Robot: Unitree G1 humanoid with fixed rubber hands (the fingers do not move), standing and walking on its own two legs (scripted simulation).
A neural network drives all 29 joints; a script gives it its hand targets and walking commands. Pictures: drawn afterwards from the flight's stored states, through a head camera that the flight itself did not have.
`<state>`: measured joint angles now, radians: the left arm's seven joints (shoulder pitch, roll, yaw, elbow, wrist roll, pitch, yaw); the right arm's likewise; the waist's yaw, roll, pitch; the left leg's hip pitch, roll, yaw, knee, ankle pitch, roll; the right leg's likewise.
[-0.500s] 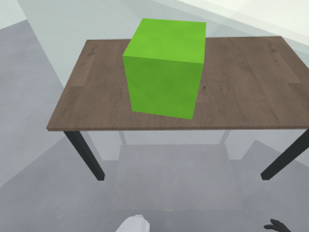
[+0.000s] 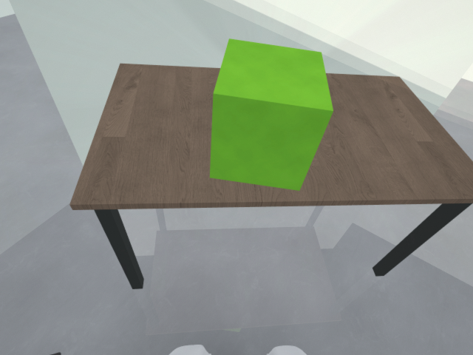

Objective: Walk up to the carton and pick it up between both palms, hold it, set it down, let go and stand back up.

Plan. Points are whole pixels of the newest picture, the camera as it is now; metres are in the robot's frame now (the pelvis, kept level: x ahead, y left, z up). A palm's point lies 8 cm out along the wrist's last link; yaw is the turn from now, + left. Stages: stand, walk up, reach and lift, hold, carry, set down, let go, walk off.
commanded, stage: walk up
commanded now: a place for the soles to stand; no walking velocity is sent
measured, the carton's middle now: (264, 115) +0.67 -0.04 +0.02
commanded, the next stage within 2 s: none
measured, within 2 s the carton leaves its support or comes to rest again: neither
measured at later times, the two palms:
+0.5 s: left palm out of the picture +0.06 +0.24 -0.08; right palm out of the picture +0.09 -0.40 -0.10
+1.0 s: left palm (99, 354) +0.14 +0.24 -0.11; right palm (448, 331) +0.20 -0.38 -0.08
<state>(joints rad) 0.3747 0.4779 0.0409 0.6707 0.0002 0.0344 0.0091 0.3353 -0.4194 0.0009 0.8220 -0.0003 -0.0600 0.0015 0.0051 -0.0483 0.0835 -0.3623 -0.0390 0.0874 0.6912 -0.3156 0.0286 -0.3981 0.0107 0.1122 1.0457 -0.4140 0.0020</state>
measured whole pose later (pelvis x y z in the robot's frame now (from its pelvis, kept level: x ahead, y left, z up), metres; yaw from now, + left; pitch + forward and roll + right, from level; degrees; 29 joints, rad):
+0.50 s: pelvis +0.03 -0.09 +0.00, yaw +0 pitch -1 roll +4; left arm 0.41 0.45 0.04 0.68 0.00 0.02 -0.01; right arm 0.29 -0.42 0.00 0.82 0.00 -0.03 0.00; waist 0.01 -0.05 0.07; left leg -0.45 -0.04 0.02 0.86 -0.40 0.00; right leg -0.35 0.01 -0.03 0.75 -0.39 -0.08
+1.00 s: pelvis +0.09 -0.07 -0.01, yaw +6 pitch -4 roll +0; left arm 0.32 0.41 0.04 0.68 0.00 0.03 0.01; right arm 0.28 -0.40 0.00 0.82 0.00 -0.07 -0.05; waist 0.01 -0.07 0.09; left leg -0.33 -0.06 0.01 0.74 -0.35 0.06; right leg -0.32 0.03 -0.03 1.02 -0.48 -0.08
